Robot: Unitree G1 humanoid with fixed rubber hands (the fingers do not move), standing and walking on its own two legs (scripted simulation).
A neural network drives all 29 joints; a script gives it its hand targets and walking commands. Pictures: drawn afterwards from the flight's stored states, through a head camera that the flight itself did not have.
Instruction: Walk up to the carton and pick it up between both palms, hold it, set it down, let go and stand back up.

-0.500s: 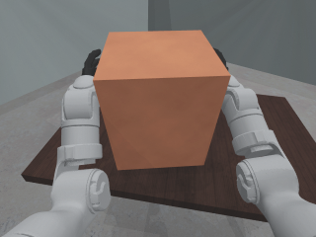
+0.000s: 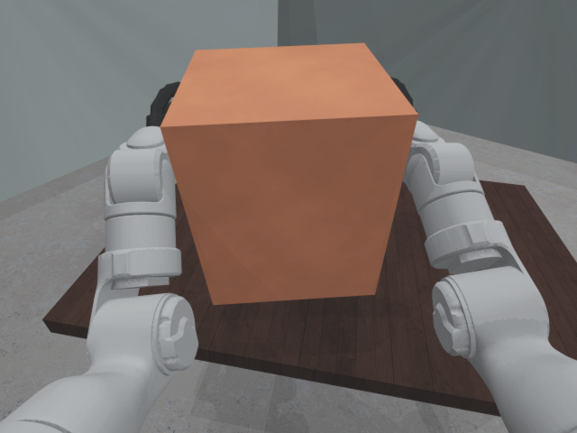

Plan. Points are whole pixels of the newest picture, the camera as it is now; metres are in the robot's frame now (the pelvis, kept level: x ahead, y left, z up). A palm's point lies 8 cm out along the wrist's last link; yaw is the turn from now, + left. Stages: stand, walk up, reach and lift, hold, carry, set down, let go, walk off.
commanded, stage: hold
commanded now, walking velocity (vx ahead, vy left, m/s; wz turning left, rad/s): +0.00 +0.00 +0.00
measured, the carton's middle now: (287, 175) +0.34 -0.01 +0.25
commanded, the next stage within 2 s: none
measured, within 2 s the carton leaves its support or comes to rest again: neither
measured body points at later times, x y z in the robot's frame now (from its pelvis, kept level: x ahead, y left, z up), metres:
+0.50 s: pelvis +0.00 +0.00 +0.00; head -0.08 +0.01 +0.44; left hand +0.39 +0.15 +0.28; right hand +0.39 -0.16 +0.29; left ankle +0.00 +0.13 -0.75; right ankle +0.03 -0.12 -0.75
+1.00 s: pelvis +0.00 +0.00 +0.00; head -0.08 +0.01 +0.44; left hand +0.39 +0.15 +0.28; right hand +0.39 -0.16 +0.29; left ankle +0.00 +0.13 -0.75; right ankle +0.03 -0.12 -0.75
